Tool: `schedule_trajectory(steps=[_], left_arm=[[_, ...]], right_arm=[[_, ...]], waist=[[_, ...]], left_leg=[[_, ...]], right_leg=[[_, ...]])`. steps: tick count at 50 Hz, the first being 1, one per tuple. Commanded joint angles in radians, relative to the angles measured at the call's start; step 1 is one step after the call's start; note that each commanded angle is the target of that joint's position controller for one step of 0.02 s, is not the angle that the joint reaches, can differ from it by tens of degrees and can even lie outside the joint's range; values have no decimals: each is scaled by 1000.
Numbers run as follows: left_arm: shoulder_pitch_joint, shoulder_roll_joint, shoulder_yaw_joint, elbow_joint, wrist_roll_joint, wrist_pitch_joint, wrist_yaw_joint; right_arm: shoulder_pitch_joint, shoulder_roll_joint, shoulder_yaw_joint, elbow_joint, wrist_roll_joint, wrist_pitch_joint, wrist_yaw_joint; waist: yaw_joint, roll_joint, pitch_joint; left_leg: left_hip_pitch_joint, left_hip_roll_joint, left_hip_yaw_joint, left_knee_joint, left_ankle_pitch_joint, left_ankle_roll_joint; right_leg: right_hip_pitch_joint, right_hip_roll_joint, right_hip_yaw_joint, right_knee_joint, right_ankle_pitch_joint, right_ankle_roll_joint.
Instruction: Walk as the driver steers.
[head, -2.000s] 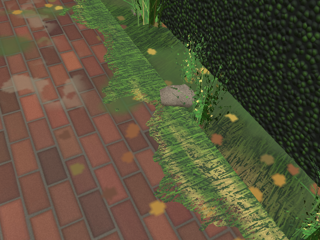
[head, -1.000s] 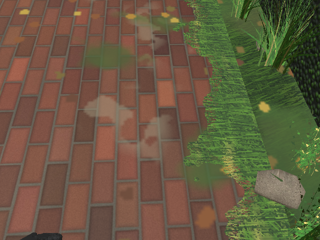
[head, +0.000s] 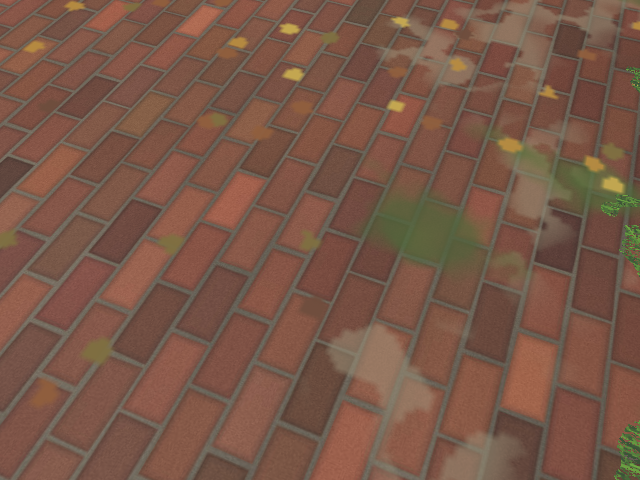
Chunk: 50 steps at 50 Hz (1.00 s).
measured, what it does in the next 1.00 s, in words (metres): steps on the spot, turning right: right foot, then left foot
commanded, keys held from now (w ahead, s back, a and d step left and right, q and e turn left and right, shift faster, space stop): e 0.88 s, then no key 0.04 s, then w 0.08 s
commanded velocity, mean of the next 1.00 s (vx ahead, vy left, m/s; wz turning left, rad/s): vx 0.02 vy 0.00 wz -0.50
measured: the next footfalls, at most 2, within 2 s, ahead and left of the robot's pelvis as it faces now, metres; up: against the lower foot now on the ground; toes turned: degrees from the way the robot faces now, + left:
right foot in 0.18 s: +0.04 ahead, -0.14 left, +0.00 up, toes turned -9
left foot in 0.64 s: +0.14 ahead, +0.07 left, +0.00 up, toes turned -28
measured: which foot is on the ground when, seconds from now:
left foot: down 0.00-0.18, up 0.20-0.62, down 0.64-1.00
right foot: up 0.00-0.16, down 0.18-0.64, up 0.66-1.00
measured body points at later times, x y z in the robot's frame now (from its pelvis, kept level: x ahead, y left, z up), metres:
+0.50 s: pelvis +0.03 -0.05 +0.01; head +0.07 -0.08 +0.46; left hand +0.23 +0.21 -0.08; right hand +0.12 -0.36 -0.10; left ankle +0.09 +0.10 -0.69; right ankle +0.00 -0.14 -0.74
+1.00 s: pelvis +0.04 -0.03 +0.01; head +0.07 -0.05 +0.45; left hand +0.32 +0.12 -0.10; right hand -0.01 -0.33 -0.10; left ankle +0.10 +0.09 -0.74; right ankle -0.04 -0.14 -0.70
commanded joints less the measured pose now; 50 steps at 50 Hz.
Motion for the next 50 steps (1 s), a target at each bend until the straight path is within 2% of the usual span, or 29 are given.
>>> schedule_trajectory(steps=[1,4,6,8,9,10,11,12,13,14,15,17,21,24,28,30,31,32,33,34,35,36,37,38,41,43,46,48,50], left_arm=[[-6,119,37,-69,-3,8,5],[-12,99,39,-82,-2,9,-7],[17,88,40,-77,-3,6,-21],[79,93,47,-60,1,1,-34],[90,153,63,-66,8,0,-31],[79,277,90,-86,6,2,-13],[108,256,84,-101,37,-10,-20],[99,235,78,-106,47,-29,-23],[47,217,79,-112,30,-41,-19],[13,193,73,-122,7,-42,-15],[-3,177,68,-127,-6,-40,-7],[9,173,67,-131,-4,-30,3],[26,195,79,-140,-6,-14,16],[7,209,85,-154,-3,-3,14],[-30,206,86,-171,-7,7,6],[-63,199,83,-183,-16,12,8],[-81,190,80,-191,-22,16,12],[-57,158,70,-195,-15,15,15],[13,93,53,-187,8,12,9],[18,154,74,-212,-3,2,9],[43,228,96,-187,-1,0,10],[42,242,108,-169,-8,6,8],[53,215,106,-151,-9,18,12],[43,194,101,-156,-7,25,12],[-21,139,81,-200,-20,25,1],[-55,127,73,-225,-16,23,-5],[-60,102,56,-243,-3,20,-16],[-42,102,52,-239,-6,21,-23],[-20,104,51,-229,-8,17,-32]], right_arm=[[-20,-191,-61,-44,11,6,-24],[-20,-186,-64,-28,19,20,-31],[-35,-194,-68,-23,29,31,-34],[-33,-195,-73,-8,51,43,-39],[4,-169,-70,3,52,44,-39],[-1,-116,-57,-37,6,36,-33],[-129,-142,-63,-66,5,30,-38],[-128,-164,-73,-60,21,30,-37],[-98,-163,-77,-42,32,33,-40],[-75,-166,-80,-22,29,37,-46],[-77,-173,-84,-22,25,39,-52],[-71,-151,-79,-22,33,33,-50],[-104,-133,-70,-26,40,25,-44],[-106,-144,-70,-23,43,21,-34],[-82,-162,-74,-16,48,7,-20],[-35,-168,-79,-3,49,-4,-11],[1,-172,-83,11,47,-9,-8],[28,-214,-95,18,37,-9,-11],[15,-271,-101,1,21,-1,-21],[16,-286,-102,2,-14,1,-14],[-19,-235,-87,-17,-4,-4,-13],[-61,-190,-75,-23,7,-5,-17],[-83,-178,-70,-30,18,-2,-21],[-85,-174,-66,-26,29,0,-26],[-26,-187,-66,-9,20,14,-45],[6,-207,-72,-2,18,21,-50],[-4,-244,-82,-1,25,28,-39],[7,-261,-86,6,38,29,-24],[17,-270,-85,19,57,23,-10]], waist=[[-19,138,-103],[-21,134,-98],[1,137,-121],[39,133,-135],[27,31,-117],[-28,-259,-112],[69,-244,-116],[56,-132,-133],[22,-84,-129],[10,-56,-130],[1,-62,-132],[-5,-73,-156],[17,-87,-156],[22,-113,-143],[19,-137,-133],[-10,-139,-136],[-34,-129,-135],[-26,-70,-156],[25,178,-176],[27,323,-140],[30,218,-118],[39,173,-93],[43,151,-82],[29,160,-65],[-14,196,-68],[-42,199,-90],[-47,198,-111],[-52,201,-119],[-41,206,-86]], left_leg=[[57,332,-218,-199,-7,189],[124,351,-205,-162,58,182],[160,347,-169,-99,187,162],[149,308,-106,3,201,93],[73,239,-32,142,83,8],[-190,82,70,381,-279,-101],[-330,-4,-53,572,-527,-124],[-349,23,-128,678,-493,-116],[-371,39,-146,695,-414,-114],[-376,49,-153,676,-365,-121],[-358,55,-161,666,-321,-129],[-323,34,-152,638,-265,-146],[-276,23,-161,441,-213,-164],[-184,11,-165,343,-206,-167],[-90,-4,-172,210,-216,-150],[-4,-7,-165,53,-136,-132],[79,2,-152,-72,-15,-117],[200,104,-220,-106,81,-79],[305,318,-421,-109,318,9],[244,458,-617,-126,413,180],[220,454,-564,-128,358,211],[198,381,-449,-117,290,166],[195,323,-369,-116,212,128],[198,310,-332,-117,225,129],[245,286,-235,-134,264,147],[307,317,-225,-134,283,163],[270,329,-180,-128,303,166],[220,327,-171,-160,91,160],[155,330,-190,-185,-158,149]], right_leg=[[54,-5,-14,16,-15,-11],[51,7,-40,-39,-54,-27],[109,34,-78,-143,-23,-45],[225,72,-101,-359,148,-88],[291,8,29,-479,323,-138],[426,-220,348,-476,706,-272],[423,-294,459,-518,760,-414],[432,-251,395,-511,738,-400],[448,-197,325,-488,721,-345],[451,-168,290,-481,702,-307],[446,-154,277,-478,716,-292],[455,-126,261,-472,756,-294],[470,-104,285,-463,679,-287],[399,-94,328,-464,608,-290],[363,-76,411,-444,571,-282],[351,-47,441,-412,530,-253],[317,-15,435,-387,458,-220],[232,32,399,-319,290,-173],[93,165,237,-90,-101,-114],[-63,228,146,103,-347,-67],[-80,158,157,260,-293,-37],[-87,143,141,313,-218,-21],[-94,133,124,337,-163,-5],[-118,127,114,363,-116,12],[-133,106,42,273,-53,38],[-131,79,26,182,-52,47],[-5,58,-12,27,-65,32],[85,70,-54,-73,-60,5],[167,84,-81,-197,-37,-35]])
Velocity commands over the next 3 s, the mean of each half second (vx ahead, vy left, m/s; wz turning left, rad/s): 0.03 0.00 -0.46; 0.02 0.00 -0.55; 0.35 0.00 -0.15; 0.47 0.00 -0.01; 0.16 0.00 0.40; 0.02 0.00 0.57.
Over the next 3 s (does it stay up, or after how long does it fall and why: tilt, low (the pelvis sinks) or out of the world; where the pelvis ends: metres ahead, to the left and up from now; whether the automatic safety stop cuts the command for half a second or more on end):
stays up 0.55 -0.42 0.00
